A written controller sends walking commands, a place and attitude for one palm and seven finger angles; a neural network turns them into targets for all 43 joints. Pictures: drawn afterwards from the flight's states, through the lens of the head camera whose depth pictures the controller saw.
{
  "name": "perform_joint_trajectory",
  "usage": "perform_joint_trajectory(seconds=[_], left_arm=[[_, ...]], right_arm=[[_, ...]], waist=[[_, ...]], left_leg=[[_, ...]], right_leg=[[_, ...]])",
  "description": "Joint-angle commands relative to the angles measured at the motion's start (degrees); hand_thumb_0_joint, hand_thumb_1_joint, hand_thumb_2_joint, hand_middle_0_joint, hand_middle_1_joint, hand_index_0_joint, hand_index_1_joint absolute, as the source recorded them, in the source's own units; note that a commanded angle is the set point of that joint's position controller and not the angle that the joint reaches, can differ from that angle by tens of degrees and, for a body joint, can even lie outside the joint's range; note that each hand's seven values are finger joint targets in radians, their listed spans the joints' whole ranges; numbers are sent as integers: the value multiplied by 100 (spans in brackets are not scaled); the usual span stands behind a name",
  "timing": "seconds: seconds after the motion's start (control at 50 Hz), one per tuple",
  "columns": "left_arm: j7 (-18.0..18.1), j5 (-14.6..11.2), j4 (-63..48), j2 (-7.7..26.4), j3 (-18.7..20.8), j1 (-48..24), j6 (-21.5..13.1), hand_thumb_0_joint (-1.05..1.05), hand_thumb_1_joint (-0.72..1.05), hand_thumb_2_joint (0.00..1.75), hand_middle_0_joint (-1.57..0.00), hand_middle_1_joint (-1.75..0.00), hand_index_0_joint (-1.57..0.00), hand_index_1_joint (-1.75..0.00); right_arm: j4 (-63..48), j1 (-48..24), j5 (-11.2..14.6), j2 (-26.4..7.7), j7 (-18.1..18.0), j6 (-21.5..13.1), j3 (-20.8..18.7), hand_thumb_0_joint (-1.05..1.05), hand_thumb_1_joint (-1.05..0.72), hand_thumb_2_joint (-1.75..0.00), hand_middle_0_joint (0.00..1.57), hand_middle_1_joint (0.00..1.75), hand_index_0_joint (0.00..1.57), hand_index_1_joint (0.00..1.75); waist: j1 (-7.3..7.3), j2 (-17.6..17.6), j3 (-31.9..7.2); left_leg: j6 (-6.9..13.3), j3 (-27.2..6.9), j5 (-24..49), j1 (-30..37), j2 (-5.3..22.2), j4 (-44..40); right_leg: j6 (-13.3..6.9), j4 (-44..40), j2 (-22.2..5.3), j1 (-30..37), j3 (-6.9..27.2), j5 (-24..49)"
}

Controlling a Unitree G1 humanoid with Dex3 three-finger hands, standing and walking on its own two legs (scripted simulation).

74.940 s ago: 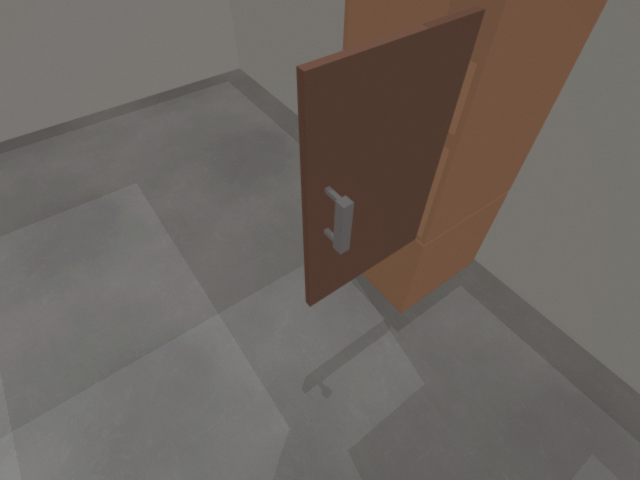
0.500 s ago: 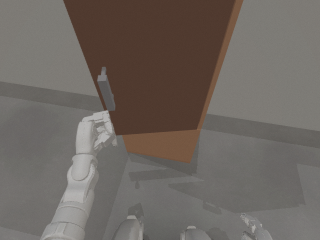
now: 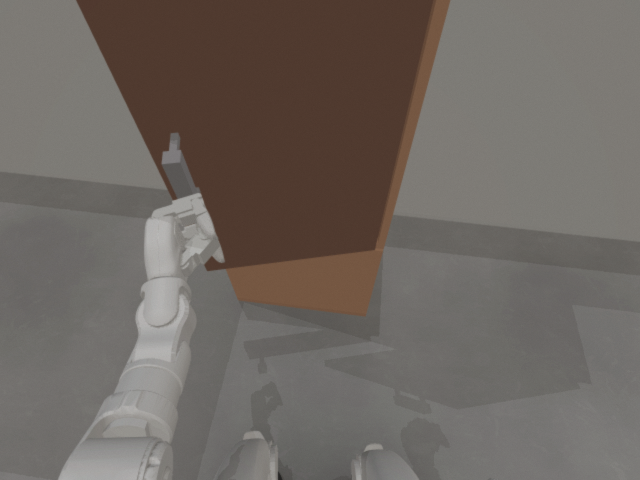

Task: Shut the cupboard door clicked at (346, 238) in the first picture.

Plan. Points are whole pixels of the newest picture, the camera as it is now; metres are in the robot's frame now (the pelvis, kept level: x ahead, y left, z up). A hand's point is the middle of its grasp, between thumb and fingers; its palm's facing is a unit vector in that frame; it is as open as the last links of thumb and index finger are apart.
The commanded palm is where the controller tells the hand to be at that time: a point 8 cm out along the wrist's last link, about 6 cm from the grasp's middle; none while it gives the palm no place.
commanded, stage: bring the fist close to the handle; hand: left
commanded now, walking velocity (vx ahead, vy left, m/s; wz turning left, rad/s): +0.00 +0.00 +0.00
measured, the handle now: (186, 179) +0.52 +0.19 +0.05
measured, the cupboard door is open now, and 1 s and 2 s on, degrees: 16 9 0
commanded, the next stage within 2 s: push the door shut along its arc in 0.12 s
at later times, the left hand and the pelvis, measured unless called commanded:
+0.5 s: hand (213, 219) +0.44 +0.14 +0.05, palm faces +0.06 -1.00 -0.04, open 3.1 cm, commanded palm +0.42 +0.18 +0.05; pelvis +0.00 +0.00 -0.01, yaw +1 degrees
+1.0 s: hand (214, 190) +0.49 +0.14 +0.05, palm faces -0.05 -1.00 -0.04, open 3.1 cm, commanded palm +0.49 +0.17 +0.05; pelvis -0.02 +0.01 -0.02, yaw +0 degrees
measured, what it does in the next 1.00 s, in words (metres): stands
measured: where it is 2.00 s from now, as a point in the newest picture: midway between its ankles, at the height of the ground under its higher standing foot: outside the picture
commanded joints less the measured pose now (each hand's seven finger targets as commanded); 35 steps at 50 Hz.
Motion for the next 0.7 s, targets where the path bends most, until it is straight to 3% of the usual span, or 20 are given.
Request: perform_joint_trajectory(seconds=[0.0, 0.06, 0.16, 0.22, 0.26, 0.34, 0.42, 0.44, 0.48, 0.52, 0.62, 0.68], left_arm=[[13, -14, -1125, 913, 146, -2453, -604, 0, 90, 90, -130, -150, -130, -150], [-42, -32, -1181, 766, 45, -2223, -645, 0, 90, 90, -130, -150, -130, -150], [-87, -77, -1014, 618, -64, -1950, -481, 0, 90, 90, -130, -150, -130, -150], [-60, -79, -938, 728, 47, -2014, -421, 0, 90, 90, -130, -150, -130, -150], [-76, -12, -914, 1012, 193, -2506, -514, 0, 90, 90, -130, -150, -130, -150], [-224, 11, -820, 1022, 106, -3163, -704, 0, 90, 90, -130, -150, -130, -150], [-465, -9, -75, 1285, 268, -3416, -589, 0, 90, 90, -130, -150, -130, -150], [-530, -27, -54, 1335, 300, -3514, -576, 0, 90, 90, -130, -150, -130, -150], [-650, -56, 207, 1303, 291, -3571, -473, 0, 90, 90, -130, -150, -130, -150], [-756, -79, 266, 1237, 204, -3726, -434, 0, 90, 90, -130, -150, -130, -150], [-899, -76, 480, 1354, 235, -4271, -402, 0, 90, 90, -130, -150, -130, -150], [-992, -46, 642, 1443, 202, -4716, -400, 0, 90, 90, -130, -150, -130, -150]], right_arm=[[-529, 80, -5, -761, -108, -222, -247, 0, -90, -90, 20, 30, 20, 30], [-521, 86, 1, -765, -92, -246, -280, 0, -90, -90, 20, 30, 20, 30], [-567, 92, 20, -782, -64, -200, -273, 0, -90, -90, 20, 30, 20, 30], [-598, 72, 22, -770, -67, -154, -252, 0, -90, -90, 20, 30, 20, 30], [-552, 55, 23, -781, -110, -137, -243, 0, -90, -90, 20, 30, 20, 30], [-503, 92, 12, -788, -134, -179, -241, 0, -90, -90, 20, 30, 20, 30], [-403, 124, 25, -824, -163, -142, -224, 0, -90, -90, 20, 30, 20, 30], [-417, 188, 25, -839, -168, -145, -222, 0, -90, -90, 20, 30, 20, 30], [-403, 250, 39, -856, -154, -109, -223, 0, -90, -90, 20, 30, 20, 30], [-424, 283, 49, -859, -139, -89, -230, 0, -90, -90, 20, 30, 20, 30], [-339, 488, 46, -928, -130, -44, -260, 0, -90, -90, 20, 30, 20, 30], [-250, 583, 44, -963, -132, -42, -265, 0, -90, -90, 20, 30, 20, 30]], waist=[[-120, -257, -1899], [-32, 19, -2235], [-23, -141, -2070], [-23, -324, -1892], [-126, -352, -1844], [-226, -26, -1993], [-289, -182, -2019], [-274, 49, -2134], [-303, -48, -2186], [-324, 100, -2212], [-534, -113, -2235], [-631, 45, -2180]], left_leg=[[169, -174, 791, 1585, -206, -517], [132, -206, 1089, 1977, -192, -516], [125, -222, 1171, 1967, -180, -580], [157, -191, 992, 1698, -211, -575], [174, -201, 896, 1597, -210, -530], [162, -277, 826, 1827, -209, -449], [162, -283, 769, 1573, -207, -361], [166, -298, 873, 1661, -213, -347], [146, -339, 1001, 1731, -191, -332], [141, -342, 1027, 1748, -191, -302], [182, -411, 1064, 1671, -165, -202], [186, -458, 916, 1646, -161, -148]], right_leg=[[193, -1113, -10, 523, 279, 1709], [148, -1023, 15, 485, 202, 1938], [148, -1044, 25, 461, 129, 1996], [173, -1105, 12, 580, 194, 1920], [191, -1096, -11, 524, 249, 1855], [151, -1007, 25, 218, 219, 1656], [173, -993, 5, 207, 283, 1653], [150, -938, 19, 162, 271, 1711], [137, -898, 25, 101, 201, 1774], [129, -884, 26, 12, 205, 1761], [142, -842, 49, -166, 179, 1730], [126, -837, 49, -398, 185, 1492]])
